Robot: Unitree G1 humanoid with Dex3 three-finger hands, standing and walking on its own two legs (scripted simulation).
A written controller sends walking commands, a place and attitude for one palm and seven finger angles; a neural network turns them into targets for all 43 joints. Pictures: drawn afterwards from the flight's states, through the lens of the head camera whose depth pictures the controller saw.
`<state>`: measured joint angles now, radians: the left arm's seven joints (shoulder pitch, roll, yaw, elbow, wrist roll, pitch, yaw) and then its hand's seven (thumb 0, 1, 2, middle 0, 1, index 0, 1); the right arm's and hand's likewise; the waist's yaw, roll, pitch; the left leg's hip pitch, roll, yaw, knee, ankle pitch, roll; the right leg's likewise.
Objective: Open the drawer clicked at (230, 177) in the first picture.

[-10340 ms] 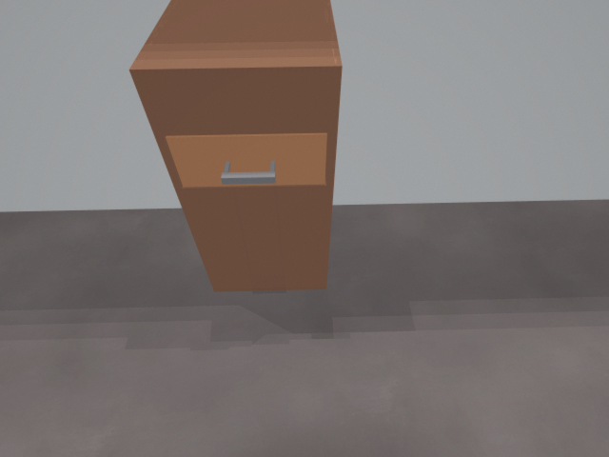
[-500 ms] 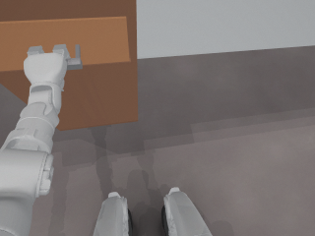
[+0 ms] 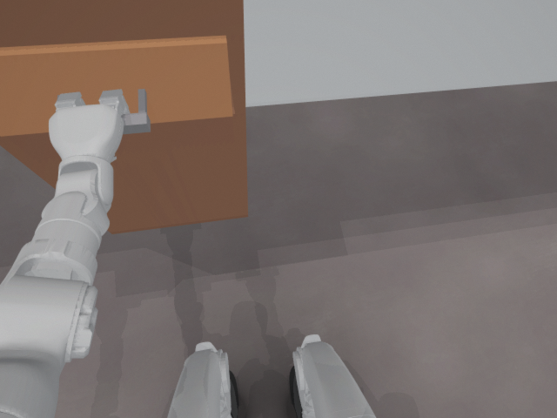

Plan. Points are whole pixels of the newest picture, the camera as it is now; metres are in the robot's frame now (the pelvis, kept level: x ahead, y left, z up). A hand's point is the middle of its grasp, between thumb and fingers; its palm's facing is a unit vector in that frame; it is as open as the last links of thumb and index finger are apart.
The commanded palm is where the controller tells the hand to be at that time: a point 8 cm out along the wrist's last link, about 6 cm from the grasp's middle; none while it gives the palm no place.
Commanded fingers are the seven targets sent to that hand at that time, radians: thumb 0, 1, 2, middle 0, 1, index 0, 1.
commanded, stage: pull the drawer open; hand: left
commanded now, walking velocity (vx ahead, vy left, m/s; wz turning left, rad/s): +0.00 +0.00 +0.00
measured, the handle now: (102, 113) +0.56 +0.22 -0.01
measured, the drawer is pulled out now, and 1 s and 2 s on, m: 0.01 0.13 0.25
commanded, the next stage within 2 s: none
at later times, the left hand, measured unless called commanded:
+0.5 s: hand (104, 185) +0.46 +0.22 -0.03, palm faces -0.04 -0.04 -1.00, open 5.3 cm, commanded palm +0.42 +0.21 +0.02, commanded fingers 0.00 0.90 0.90 -0.40 -1.35 -0.40 -1.35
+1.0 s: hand (104, 227) +0.39 +0.21 -0.03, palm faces -0.02 -0.06 -1.00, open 5.3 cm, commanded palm +0.35 +0.22 +0.02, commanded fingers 0.00 0.90 0.90 -0.40 -1.35 -0.40 -1.35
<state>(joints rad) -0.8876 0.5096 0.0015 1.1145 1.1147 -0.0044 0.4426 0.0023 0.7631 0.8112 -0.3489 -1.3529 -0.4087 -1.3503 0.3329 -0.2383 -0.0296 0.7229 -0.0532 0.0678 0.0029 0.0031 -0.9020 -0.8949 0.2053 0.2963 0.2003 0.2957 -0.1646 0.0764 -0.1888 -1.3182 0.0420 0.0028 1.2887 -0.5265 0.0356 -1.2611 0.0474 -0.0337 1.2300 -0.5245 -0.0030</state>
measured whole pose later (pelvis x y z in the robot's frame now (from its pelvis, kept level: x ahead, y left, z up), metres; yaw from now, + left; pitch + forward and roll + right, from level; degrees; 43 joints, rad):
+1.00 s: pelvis +0.02 +0.00 +0.03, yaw +1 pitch +25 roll -2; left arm -0.39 0.30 -0.05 0.83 1.15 -0.02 0.61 0.01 0.76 0.83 -0.32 -1.35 -0.42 -1.35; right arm 0.22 -0.22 -0.06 0.71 -0.05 0.11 0.00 0.01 -0.90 -0.90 0.20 0.30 0.20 0.30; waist -0.05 0.05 -0.22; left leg -1.07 0.03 0.03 1.16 -0.52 0.03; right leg -1.03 0.03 0.00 1.13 -0.53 -0.01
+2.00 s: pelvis +0.01 -0.02 +0.03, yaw +2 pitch +20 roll -1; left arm 0.08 0.25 -0.13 0.42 1.15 0.04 0.63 0.01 0.74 0.84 -0.32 -1.35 -0.42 -1.35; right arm 0.12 -0.21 -0.04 0.64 -0.05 0.09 -0.02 0.01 -0.90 -0.90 0.20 0.30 0.20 0.30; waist 0.01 0.04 -0.21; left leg -1.00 0.02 0.02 1.17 -0.52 0.01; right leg -0.96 0.03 -0.02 1.16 -0.55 -0.03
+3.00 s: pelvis +0.02 -0.02 +0.01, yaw +2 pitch +23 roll +0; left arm 0.39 0.27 -0.09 0.11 1.16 -0.05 0.65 0.01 0.73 0.78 -0.28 -1.35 -0.41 -1.34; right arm 0.10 -0.22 -0.02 0.56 -0.08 0.08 0.01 0.01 -0.90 -0.90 0.20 0.30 0.20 0.30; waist 0.04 0.04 -0.23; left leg -1.07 0.02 0.02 1.27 -0.59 0.00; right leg -1.05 0.03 -0.01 1.28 -0.62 -0.03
